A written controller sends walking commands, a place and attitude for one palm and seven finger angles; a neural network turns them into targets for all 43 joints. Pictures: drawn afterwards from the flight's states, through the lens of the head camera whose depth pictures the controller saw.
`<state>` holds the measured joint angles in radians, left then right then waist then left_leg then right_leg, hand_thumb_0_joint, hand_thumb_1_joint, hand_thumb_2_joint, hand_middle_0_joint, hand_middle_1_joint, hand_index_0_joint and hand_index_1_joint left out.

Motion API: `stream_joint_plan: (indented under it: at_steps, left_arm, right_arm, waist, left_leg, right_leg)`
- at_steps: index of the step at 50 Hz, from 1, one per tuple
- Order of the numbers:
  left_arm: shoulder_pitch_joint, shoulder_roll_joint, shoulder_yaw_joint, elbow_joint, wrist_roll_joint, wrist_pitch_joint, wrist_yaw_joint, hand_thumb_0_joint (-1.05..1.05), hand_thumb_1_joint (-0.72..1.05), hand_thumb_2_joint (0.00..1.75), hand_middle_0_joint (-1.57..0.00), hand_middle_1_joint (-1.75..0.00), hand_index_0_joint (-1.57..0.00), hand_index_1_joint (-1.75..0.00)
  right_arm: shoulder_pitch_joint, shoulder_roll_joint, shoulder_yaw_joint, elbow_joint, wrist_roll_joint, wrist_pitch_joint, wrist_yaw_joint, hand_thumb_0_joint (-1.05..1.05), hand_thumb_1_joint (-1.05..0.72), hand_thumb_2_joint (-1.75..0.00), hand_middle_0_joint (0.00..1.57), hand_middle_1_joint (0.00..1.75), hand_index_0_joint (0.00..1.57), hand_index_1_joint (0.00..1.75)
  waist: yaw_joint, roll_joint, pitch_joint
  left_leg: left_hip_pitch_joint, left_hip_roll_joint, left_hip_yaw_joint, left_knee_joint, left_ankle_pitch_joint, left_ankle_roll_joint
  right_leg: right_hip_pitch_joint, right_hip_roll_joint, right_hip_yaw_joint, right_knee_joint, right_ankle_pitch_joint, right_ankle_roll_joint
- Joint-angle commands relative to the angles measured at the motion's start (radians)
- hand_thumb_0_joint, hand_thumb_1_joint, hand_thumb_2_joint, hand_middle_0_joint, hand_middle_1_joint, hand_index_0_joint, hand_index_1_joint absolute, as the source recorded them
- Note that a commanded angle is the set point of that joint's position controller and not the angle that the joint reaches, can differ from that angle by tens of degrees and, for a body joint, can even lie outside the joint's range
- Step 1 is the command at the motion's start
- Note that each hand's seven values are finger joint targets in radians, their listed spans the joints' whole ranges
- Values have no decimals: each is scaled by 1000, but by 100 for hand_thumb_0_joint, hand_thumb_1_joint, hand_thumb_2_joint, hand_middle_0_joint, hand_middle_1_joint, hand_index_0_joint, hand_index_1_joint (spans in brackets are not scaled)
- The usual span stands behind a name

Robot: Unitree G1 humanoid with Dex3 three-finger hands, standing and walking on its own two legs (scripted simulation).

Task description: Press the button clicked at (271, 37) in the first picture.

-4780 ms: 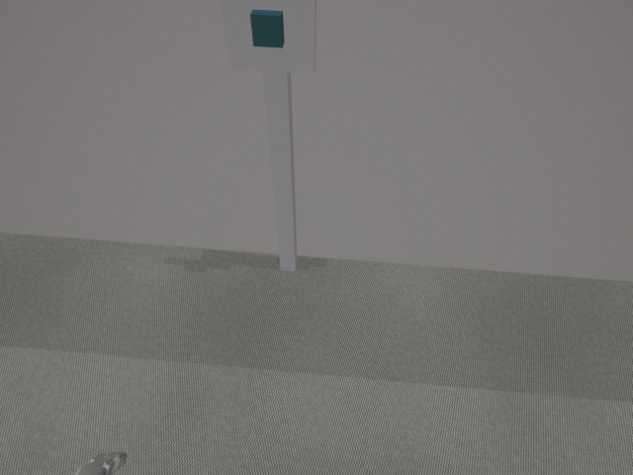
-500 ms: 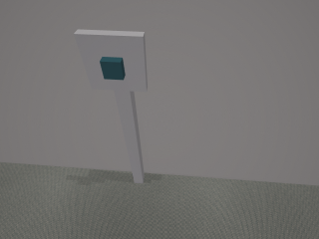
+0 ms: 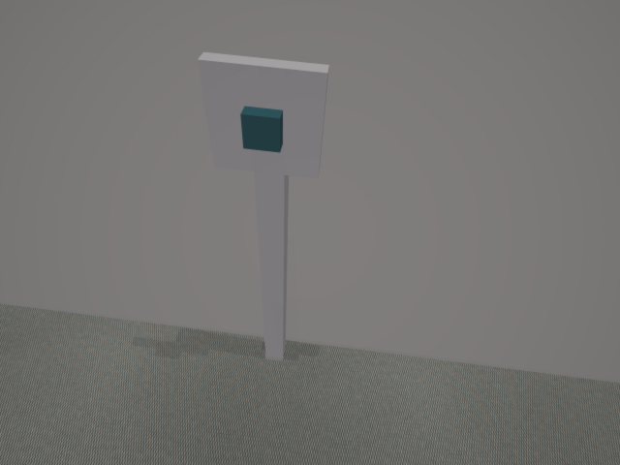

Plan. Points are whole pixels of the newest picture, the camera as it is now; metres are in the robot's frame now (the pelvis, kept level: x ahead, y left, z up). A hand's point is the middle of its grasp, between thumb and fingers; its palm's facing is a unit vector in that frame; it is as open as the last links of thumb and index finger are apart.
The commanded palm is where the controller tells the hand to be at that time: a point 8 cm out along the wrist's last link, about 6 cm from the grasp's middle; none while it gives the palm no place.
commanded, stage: look again from close up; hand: left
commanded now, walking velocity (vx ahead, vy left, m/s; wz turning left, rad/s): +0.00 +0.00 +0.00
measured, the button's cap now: (263, 128) +0.58 +0.12 +0.15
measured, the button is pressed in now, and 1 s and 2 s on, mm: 0 0 0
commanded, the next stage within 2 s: shuffle to correct the standing spot in 0.06 s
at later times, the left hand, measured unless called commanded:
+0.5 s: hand out of the picture -0.04 +0.16 -0.18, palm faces +0.04 -0.99 -0.16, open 7.4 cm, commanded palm none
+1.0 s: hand out of the picture +0.12 +0.14 -0.17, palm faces +0.00 -0.97 -0.23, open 7.3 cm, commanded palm none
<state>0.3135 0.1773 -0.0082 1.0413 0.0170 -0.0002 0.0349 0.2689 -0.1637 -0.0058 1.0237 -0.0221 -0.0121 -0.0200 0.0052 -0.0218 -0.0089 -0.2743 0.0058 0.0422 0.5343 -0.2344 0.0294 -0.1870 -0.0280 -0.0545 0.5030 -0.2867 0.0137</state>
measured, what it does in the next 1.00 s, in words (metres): steps on the spot: right foot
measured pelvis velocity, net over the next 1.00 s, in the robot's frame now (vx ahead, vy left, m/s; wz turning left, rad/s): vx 0.07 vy -0.05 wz -0.02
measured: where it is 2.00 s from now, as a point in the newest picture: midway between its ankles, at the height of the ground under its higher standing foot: outside the picture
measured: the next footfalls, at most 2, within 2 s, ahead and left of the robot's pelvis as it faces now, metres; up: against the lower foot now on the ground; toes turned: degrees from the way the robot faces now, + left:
right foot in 0.88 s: +0.15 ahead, -0.17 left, +0.00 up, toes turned -3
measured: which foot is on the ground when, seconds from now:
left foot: down 0.00-1.00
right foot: down 0.00-0.64, up 0.66-0.86, down 0.88-1.00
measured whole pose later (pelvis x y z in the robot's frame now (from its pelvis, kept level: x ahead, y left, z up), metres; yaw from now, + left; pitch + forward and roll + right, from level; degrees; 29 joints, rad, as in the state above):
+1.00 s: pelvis +0.07 -0.05 +0.00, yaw -1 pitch -1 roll +0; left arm 0.24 0.18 0.03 1.02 0.02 -0.02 0.03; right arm 0.33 -0.13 -0.03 1.10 -0.01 0.01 -0.03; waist -0.03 0.01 0.05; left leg -0.24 0.06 0.07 0.63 -0.43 -0.01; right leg -0.32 -0.06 -0.11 0.57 -0.24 -0.01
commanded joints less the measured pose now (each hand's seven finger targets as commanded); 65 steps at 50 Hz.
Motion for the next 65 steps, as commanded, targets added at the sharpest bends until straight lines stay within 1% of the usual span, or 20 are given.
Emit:
stream_joint_plan:
  at_steps: [1, 8, 17, 26, 29, 30, 32, 34, 38, 42, 45, 47, 49, 53, 56, 59, 60, 61, 63, 65]
  left_arm:
    - [80, 76, 16, -30, 5, -10, 1, 0, 90, 90, -20, -30, -20, -30]
    - [85, 84, 15, -22, 4, -13, -1, 0, 90, 90, -20, -30, -20, -30]
    - [157, 47, 25, -8, 19, -2, -23, 0, 90, 90, -20, -30, -20, -30]
    - [243, 101, 54, 19, 7, -28, -9, 0, 90, 90, -20, -30, -20, -30]
    - [203, 82, 51, 20, 10, -29, -8, 0, 90, 90, -20, -30, -20, -30]
    - [195, 55, 45, 25, 6, -26, -13, 0, 90, 90, -20, -30, -20, -30]
    - [144, 10, 36, -6, 14, -23, -22, 0, 90, 90, -20, -30, -20, -30]
    - [34, 25, 48, -53, 20, -20, -30, 0, 90, 90, -20, -30, -20, -30]
    - [53, -47, 45, -47, 9, -12, -42, 0, 90, 90, -20, -30, -20, -30]
    - [131, -24, 48, -3, 3, -20, -25, 0, 90, 90, -20, -30, -20, -30]
    - [119, 121, 61, -4, 0, -30, -9, 0, 90, 90, -20, -30, -20, -30]
    - [53, 134, 63, -22, 1, -32, 0, 0, 90, 90, -20, -30, -20, -30]
    - [21, 119, 58, -37, 6, -28, 9, 0, 90, 90, -20, -30, -20, -30]
    - [-41, 141, 76, -73, -1, -2, 17, 0, 90, 90, -20, -30, -20, -30]
    - [-61, 70, 68, -110, 1, 21, 7, 0, 90, 90, -20, -30, -20, -30]
    - [-14, 42, 57, -90, 9, 23, 0, 0, 90, 90, -20, -30, -20, -30]
    - [88, 86, 34, -16, -7, 11, 39, 0, 90, 90, -20, -30, -20, -30]
    - [66, 138, 38, -36, 0, -4, 30, 0, 90, 90, -20, -30, -20, -30]
    - [-63, 172, 48, -101, 4, -9, 17, 0, 90, 90, -20, -30, -20, -30]
    - [-91, 139, 40, -118, 4, 7, 9, 0, 90, 90, -20, -30, -20, -30]
  right_arm:
    - [37, -126, -18, -44, 4, -15, -4, 0, -90, -90, 20, 30, 20, 30]
    - [37, -131, -16, -28, 7, -16, -1, 0, -90, -90, 20, 30, 20, 30]
    - [58, -156, -42, -10, -2, 2, -6, 0, -90, -90, 20, 30, 20, 30]
    - [41, -33, -21, -28, 1, -21, 3, 0, -90, -90, 20, 30, 20, 30]
    - [78, -15, -16, -4, 4, -34, 4, 0, -90, -90, 20, 30, 20, 30]
    - [132, -35, -19, 26, 4, -40, 0, 0, -90, -90, 20, 30, 20, 30]
    - [284, -159, -54, 83, -5, -43, -19, 0, -90, -90, 20, 30, 20, 30]
    - [293, -141, -50, 88, -10, -42, -33, 0, -90, -90, 20, 30, 20, 30]
    - [125, -117, -40, 38, -12, -50, -32, 0, -90, -90, 20, 30, 20, 30]
    - [89, -100, -39, 29, 1, -29, -28, 0, -90, -90, 20, 30, 20, 30]
    - [148, -8, -27, 31, 13, -12, -9, 0, -90, -90, 20, 30, 20, 30]
    - [145, 7, -28, 40, 13, 12, -12, 0, -90, -90, 20, 30, 20, 30]
    - [144, -4, -30, 44, 19, 13, -12, 0, -90, -90, 20, 30, 20, 30]
    - [160, -15, -33, 49, 17, 20, -9, 0, -90, -90, 20, 30, 20, 30]
    - [92, -74, -41, 9, 6, 13, -2, 0, -90, -90, 20, 30, 20, 30]
    - [5, -89, -43, -37, 3, 9, -6, 0, -90, -90, 20, 30, 20, 30]
    - [-108, -140, -44, -105, 22, -6, 0, 0, -90, -90, 20, 30, 20, 30]
    - [-93, -96, -36, -133, 16, -6, 10, 0, -90, -90, 20, 30, 20, 30]
    - [74, -76, -37, -111, 6, 12, 11, 0, -90, -90, 20, 30, 20, 30]
    - [69, -105, -43, -114, 0, 12, 14, 0, -90, -90, 20, 30, 20, 30]
  waist:
    - [8, 58, 72]
    - [3, 35, 62]
    - [9, 84, 105]
    - [15, -171, 108]
    - [-22, -70, 109]
    - [-37, -6, 89]
    - [-87, 312, 76]
    - [-86, 169, 160]
    - [-12, 180, 87]
    - [32, 111, 16]
    - [5, -68, -15]
    - [-5, -249, -20]
    - [-4, -225, -22]
    - [-17, -126, -12]
    - [9, 193, 64]
    - [40, 137, 83]
    - [71, 196, 64]
    - [47, 82, 32]
    - [-38, -56, -82]
    - [-37, 41, 43]
  left_leg:
    - [-66, 115, -168, -219, -110, 24]
    - [-44, 104, -153, -219, -89, 18]
    - [-105, 175, -234, -290, -422, 72]
    - [-219, 12, 48, 162, -149, 10]
    - [-52, 33, 55, 13, -85, 13]
    - [62, 71, 8, -57, 10, 24]
    - [271, 348, -354, -223, 134, 146]
    - [195, 435, -393, -266, 236, 233]
    - [61, 302, -115, -231, 434, 156]
    - [-10, 187, -15, -78, 327, 55]
    - [-97, 34, 48, 25, -199, -34]
    - [-50, 45, 53, 119, -228, -44]
    - [-60, 45, 30, 136, -236, -44]
    - [42, 38, 50, -71, -37, -46]
    - [-28, 185, -107, -212, 181, 31]
    - [-143, 191, -104, -239, 53, 60]
    - [-82, 164, 10, -15, 128, 1]
    - [-75, 91, 31, 29, 10, -32]
    - [47, 47, -2, -29, -126, -30]
    - [-7, 99, -74, -128, -153, 0]
  right_leg:
    - [-22, -48, 48, -74, 30, -40]
    - [-23, -62, 60, -98, 40, -38]
    - [-75, -1, 6, -8, -115, -51]
    - [-1, -203, 301, -242, -152, -168]
    - [-81, -155, 176, -135, 29, -158]
    - [-141, -87, 102, -47, 43, -122]
    - [-404, 38, -60, 297, -157, -45]
    - [-515, -33, 40, 539, -243, -56]
    - [-274, -53, 5, 313, -116, -25]
    - [24, -13, -56, -37, 225, -1]
    - [92, -268, 162, -88, 525, -87]
    - [35, -288, 189, -126, 627, -128]
    - [58, -288, 165, -91, 754, -157]
    - [-12, -255, 131, -58, 508, -142]
    - [-89, -68, -10, 36, 83, -30]
    - [-1, -50, -17, 77, 44, -21]
    - [-27, -130, 67, 27, 205, -56]
    - [-32, -170, 106, -32, 292, -68]
    - [-110, -195, 149, -71, -63, -94]
    - [-202, -101, 67, -44, -166, -46]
